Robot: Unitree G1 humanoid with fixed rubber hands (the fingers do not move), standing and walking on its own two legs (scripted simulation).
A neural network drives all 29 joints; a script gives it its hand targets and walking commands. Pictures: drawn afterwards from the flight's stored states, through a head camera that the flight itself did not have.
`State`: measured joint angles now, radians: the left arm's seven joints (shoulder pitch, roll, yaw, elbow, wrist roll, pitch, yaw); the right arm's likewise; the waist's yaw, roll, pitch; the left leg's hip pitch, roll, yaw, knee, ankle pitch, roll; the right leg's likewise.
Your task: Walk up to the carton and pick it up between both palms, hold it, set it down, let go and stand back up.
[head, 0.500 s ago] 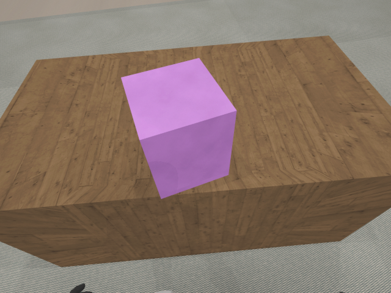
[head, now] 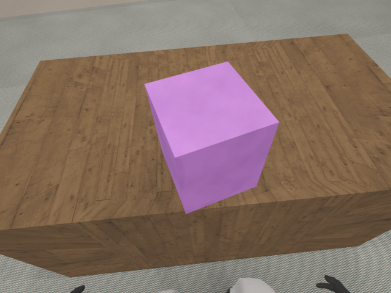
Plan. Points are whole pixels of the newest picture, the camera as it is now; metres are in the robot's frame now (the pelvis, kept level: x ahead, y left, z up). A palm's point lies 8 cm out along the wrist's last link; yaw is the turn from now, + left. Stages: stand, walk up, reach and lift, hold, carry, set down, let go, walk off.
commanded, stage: walk up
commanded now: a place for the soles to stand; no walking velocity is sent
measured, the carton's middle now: (206, 140) +0.43 -0.01 +0.03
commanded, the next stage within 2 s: reach and lift in 1.16 s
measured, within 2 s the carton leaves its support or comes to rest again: neither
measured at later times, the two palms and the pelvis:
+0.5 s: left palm out of the picture +0.11 +0.29 -0.10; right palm out of the picture +0.08 -0.29 -0.10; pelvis +0.02 +0.00 +0.02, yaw +1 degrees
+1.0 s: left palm out of the picture +0.07 +0.28 -0.10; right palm out of the picture +0.08 -0.28 -0.11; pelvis +0.02 +0.00 +0.02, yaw +2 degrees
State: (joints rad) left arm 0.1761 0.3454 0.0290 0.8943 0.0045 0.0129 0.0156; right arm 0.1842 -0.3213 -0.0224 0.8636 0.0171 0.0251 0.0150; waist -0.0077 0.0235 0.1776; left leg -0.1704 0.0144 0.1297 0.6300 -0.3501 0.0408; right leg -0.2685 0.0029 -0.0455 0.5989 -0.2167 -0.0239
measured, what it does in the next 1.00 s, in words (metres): stands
